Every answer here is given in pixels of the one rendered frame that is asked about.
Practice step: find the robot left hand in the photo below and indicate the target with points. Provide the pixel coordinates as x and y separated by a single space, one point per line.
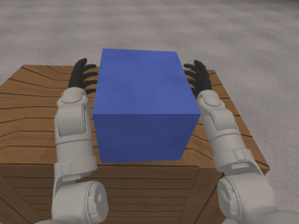
77 76

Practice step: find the robot left upper arm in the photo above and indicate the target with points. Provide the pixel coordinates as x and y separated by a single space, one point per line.
79 203

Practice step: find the right robot forearm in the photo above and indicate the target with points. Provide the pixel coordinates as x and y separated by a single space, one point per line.
231 156

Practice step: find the robot right hand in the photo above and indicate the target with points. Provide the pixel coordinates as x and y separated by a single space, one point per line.
202 81

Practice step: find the left robot forearm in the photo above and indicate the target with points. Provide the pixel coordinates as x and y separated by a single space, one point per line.
73 139

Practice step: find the carton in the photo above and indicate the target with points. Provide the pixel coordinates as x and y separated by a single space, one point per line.
144 108

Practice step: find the robot right upper arm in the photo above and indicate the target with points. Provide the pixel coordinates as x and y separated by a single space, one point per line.
248 199

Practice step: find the pedestal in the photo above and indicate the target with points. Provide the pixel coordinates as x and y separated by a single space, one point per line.
181 191

